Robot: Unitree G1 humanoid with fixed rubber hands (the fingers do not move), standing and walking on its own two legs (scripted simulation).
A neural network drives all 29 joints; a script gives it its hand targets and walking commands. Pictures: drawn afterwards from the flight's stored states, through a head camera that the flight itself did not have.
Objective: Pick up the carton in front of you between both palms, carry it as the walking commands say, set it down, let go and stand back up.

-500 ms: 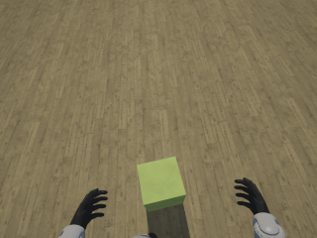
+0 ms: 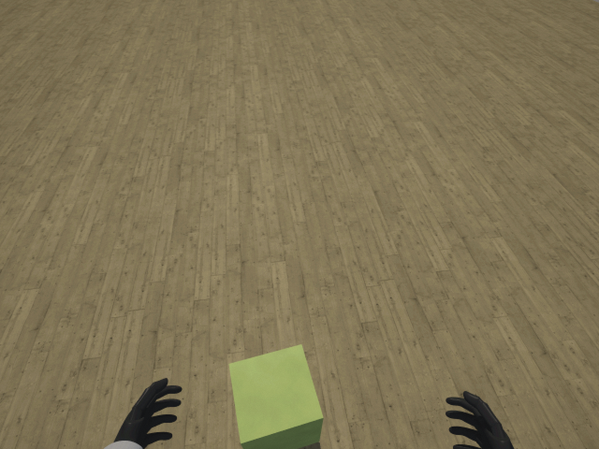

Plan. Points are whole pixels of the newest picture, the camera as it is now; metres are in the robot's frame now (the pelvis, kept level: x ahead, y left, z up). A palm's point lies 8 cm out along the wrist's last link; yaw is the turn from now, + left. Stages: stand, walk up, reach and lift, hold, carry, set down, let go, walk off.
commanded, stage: let go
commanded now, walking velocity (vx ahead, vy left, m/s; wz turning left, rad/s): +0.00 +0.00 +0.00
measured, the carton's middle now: (276, 404) +0.38 +0.10 -0.65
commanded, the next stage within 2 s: stand in 0.10 s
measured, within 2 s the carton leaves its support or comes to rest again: neither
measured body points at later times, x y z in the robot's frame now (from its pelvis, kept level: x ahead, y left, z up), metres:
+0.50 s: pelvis +0.01 +0.03 +0.00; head +0.02 +0.06 +0.45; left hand +0.15 +0.32 -0.12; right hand +0.12 -0.27 -0.08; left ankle +0.01 +0.14 -0.74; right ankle -0.07 -0.11 -0.74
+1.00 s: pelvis +0.00 +0.04 +0.00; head +0.00 +0.06 +0.45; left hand +0.13 +0.33 -0.12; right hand +0.10 -0.27 -0.10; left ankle +0.01 +0.14 -0.74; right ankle -0.07 -0.11 -0.74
